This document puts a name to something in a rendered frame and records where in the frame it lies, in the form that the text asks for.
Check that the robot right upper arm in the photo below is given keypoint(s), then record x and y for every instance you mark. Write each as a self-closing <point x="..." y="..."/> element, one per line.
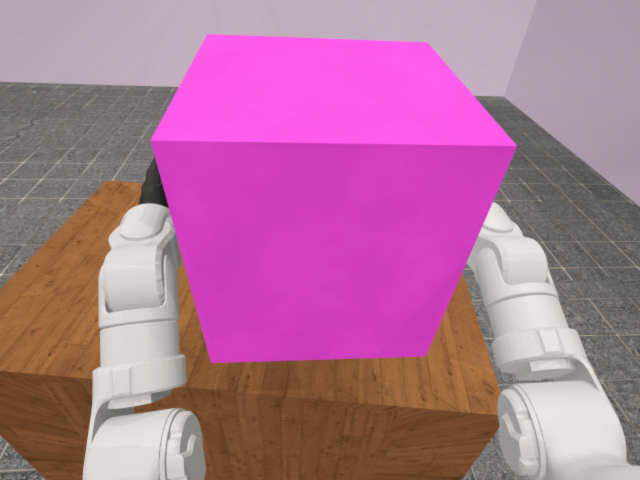
<point x="562" y="430"/>

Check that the robot left forearm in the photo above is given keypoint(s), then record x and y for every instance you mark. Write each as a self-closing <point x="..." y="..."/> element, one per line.
<point x="140" y="359"/>

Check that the pedestal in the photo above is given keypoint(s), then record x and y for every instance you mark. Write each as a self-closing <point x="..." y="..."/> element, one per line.
<point x="399" y="418"/>

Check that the carton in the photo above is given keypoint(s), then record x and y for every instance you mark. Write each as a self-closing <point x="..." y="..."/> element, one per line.
<point x="326" y="194"/>

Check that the robot left upper arm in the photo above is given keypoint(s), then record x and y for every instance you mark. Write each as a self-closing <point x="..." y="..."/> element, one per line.
<point x="157" y="445"/>

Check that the left robot hand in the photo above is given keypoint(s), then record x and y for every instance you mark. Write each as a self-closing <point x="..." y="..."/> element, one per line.
<point x="152" y="188"/>

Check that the robot right forearm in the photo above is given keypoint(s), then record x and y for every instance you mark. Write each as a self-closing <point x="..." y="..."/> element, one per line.
<point x="532" y="337"/>

